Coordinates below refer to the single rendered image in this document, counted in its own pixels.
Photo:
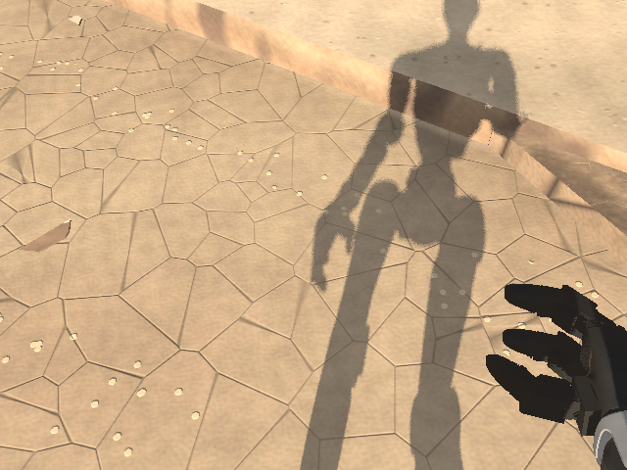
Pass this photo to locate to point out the right robot hand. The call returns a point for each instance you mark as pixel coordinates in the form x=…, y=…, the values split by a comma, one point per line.
x=596, y=371

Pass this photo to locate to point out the robot right forearm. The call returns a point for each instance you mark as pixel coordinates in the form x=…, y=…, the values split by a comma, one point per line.
x=610, y=441

